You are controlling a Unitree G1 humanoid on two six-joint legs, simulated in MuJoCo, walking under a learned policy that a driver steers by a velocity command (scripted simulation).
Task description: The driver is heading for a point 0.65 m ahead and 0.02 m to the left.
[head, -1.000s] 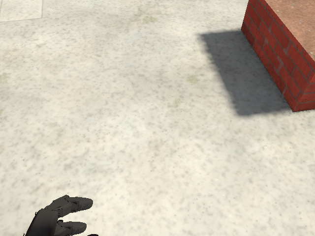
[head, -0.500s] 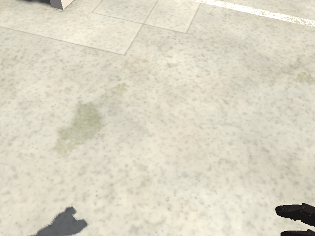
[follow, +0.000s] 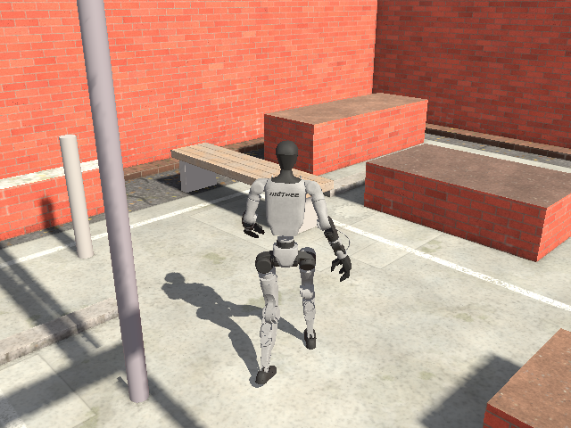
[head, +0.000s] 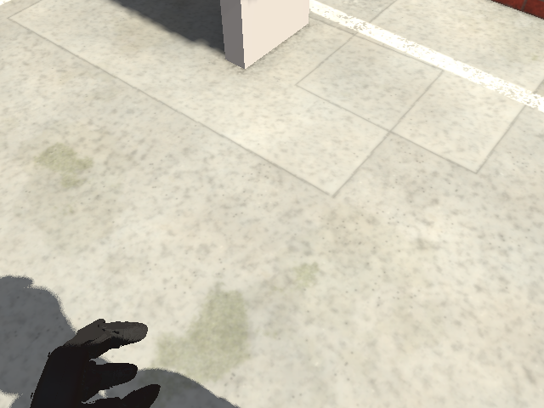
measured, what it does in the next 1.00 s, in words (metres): walks ahead, turning left: left foot, then right foot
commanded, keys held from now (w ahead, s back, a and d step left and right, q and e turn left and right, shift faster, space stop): w+q+shift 0.20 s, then w+shift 0.28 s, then shift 0.52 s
